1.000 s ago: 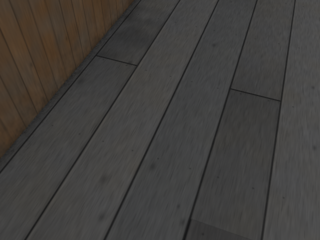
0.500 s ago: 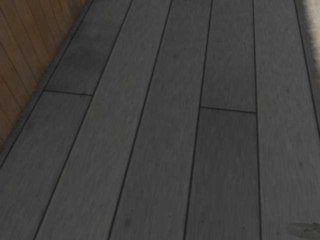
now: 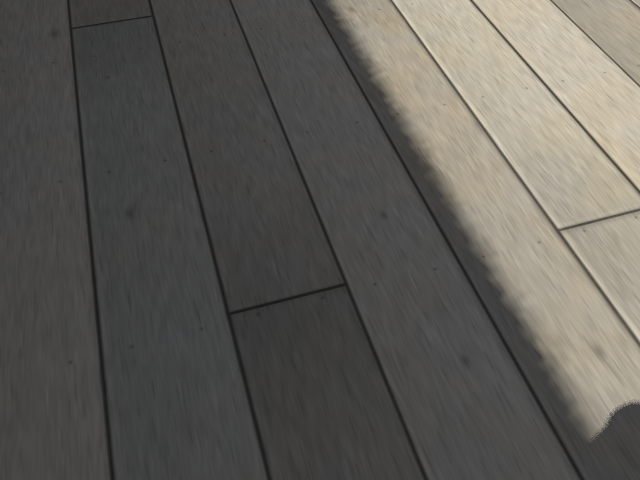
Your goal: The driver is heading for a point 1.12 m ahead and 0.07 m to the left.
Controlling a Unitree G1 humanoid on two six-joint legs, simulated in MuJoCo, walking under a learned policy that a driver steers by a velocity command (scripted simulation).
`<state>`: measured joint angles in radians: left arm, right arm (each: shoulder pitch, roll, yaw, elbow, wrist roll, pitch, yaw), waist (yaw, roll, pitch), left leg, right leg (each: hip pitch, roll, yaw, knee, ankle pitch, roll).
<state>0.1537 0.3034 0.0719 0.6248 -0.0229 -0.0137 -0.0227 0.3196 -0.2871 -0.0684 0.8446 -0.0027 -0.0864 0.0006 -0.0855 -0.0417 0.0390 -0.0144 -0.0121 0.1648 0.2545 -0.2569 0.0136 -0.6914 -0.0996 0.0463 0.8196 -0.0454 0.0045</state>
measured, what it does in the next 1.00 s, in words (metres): walks ahead: right foot, then left foot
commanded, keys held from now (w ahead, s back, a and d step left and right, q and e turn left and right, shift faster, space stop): w+e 0.02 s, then e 0.18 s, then no key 0.80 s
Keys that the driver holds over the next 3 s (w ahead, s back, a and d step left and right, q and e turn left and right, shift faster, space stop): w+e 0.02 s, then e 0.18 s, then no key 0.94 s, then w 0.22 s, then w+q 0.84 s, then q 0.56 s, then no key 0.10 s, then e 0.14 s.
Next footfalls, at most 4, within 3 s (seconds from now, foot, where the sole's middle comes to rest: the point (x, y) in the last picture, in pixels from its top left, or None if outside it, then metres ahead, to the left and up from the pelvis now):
0.16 right None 0.26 -0.14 -0.78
0.58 left None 0.33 0.09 -0.78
1.84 left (290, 390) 0.67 0.03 -0.78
2.32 right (343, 272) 0.98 -0.12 -0.78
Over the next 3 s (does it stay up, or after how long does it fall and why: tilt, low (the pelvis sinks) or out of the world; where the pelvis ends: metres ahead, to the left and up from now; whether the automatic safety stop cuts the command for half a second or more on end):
stays up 0.87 0.02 0.00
